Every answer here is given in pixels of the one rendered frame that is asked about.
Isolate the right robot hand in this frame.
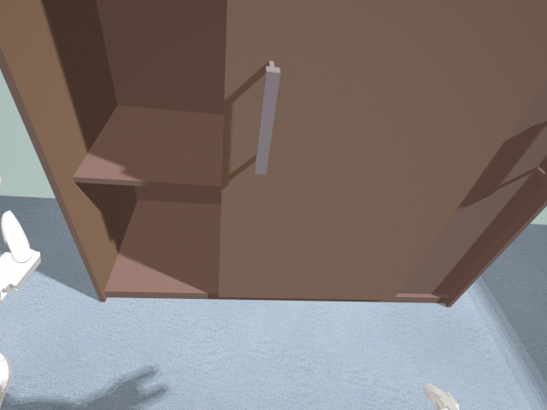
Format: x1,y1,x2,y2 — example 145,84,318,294
423,384,459,410

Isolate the wardrobe door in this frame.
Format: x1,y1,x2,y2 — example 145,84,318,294
219,0,547,301
398,81,547,294

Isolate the left robot hand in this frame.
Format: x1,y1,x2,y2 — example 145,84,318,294
0,177,41,305

